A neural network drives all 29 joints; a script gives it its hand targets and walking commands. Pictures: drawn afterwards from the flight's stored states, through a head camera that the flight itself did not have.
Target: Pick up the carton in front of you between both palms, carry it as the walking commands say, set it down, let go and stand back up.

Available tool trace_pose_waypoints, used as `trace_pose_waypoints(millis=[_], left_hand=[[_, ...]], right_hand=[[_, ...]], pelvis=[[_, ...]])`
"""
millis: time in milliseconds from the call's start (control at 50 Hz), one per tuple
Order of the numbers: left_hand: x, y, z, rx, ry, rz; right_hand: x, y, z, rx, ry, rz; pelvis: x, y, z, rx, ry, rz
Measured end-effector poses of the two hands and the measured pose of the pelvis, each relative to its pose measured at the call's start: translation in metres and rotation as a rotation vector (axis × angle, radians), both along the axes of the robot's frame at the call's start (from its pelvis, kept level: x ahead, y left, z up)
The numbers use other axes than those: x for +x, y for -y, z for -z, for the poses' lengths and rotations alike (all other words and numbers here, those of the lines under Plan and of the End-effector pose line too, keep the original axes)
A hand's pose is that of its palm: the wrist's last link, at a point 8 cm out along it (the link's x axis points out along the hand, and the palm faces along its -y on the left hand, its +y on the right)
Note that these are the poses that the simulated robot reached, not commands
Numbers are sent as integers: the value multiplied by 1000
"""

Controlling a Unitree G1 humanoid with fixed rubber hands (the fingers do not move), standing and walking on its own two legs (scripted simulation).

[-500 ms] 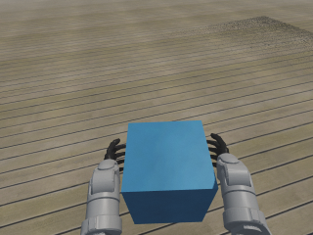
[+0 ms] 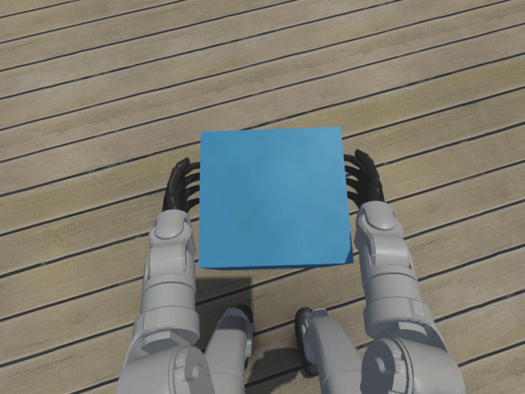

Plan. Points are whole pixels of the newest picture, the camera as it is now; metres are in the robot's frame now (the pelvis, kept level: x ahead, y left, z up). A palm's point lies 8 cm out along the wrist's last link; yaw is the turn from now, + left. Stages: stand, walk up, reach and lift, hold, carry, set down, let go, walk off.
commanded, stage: set down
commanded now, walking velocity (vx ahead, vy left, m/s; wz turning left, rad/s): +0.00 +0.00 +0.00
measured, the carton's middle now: (272, 211) +0.39 +0.01 -0.15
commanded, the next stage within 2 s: none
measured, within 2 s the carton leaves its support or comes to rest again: rests again in 1.90 s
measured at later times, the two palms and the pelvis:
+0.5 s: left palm (189, 199) +0.43 +0.18 -0.21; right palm (336, 194) +0.44 -0.12 -0.21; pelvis -0.01 +0.00 -0.13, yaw -1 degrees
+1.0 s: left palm (197, 203) +0.47 +0.20 -0.37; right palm (314, 198) +0.47 -0.10 -0.37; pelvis -0.05 +0.01 -0.25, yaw -3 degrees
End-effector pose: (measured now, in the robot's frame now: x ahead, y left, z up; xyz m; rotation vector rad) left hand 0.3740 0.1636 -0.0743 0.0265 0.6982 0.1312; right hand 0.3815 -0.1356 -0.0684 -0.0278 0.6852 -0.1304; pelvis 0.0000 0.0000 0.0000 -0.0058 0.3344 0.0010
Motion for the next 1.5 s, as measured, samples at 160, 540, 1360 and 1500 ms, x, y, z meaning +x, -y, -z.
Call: trace_pose_waypoints(millis=[160,540,1360,1500], left_hand=[[25,-4,50,-36,61,-24],[59,-16,153,-27,18,-18],[118,-40,406,17,-46,15],[127,-38,412,16,-39,11]], right_hand=[[24,-4,51,44,60,37],[56,-16,156,42,18,36],[115,-39,411,27,-43,16],[120,-36,422,35,-35,17]], pelvis=[[2,2,45,-7,-231,-2],[-14,1,137,-15,-430,10],[-44,-9,318,-34,-392,39],[-38,-8,330,-21,-384,43]])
